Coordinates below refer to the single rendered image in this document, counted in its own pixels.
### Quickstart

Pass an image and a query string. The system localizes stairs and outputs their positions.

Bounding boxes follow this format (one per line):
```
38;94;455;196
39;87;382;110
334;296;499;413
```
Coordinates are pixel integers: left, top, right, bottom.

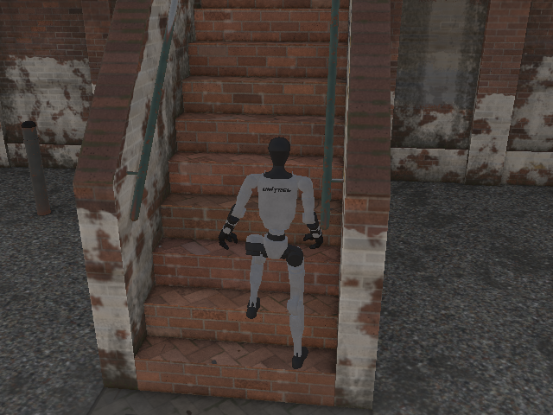
134;0;349;406

